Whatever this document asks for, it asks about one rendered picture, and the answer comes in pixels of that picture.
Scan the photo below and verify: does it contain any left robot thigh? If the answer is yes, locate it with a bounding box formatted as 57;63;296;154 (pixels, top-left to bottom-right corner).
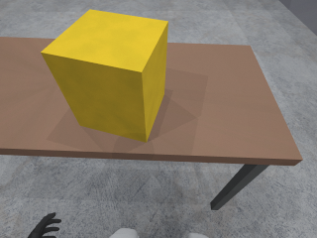
109;228;140;238

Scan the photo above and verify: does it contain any table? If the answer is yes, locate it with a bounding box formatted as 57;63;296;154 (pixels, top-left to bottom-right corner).
0;37;303;210

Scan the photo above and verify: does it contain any left robot hand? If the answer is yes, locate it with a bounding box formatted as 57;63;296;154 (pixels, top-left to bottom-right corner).
28;212;61;238

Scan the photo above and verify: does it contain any carton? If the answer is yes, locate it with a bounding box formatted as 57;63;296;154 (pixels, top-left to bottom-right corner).
41;9;168;143

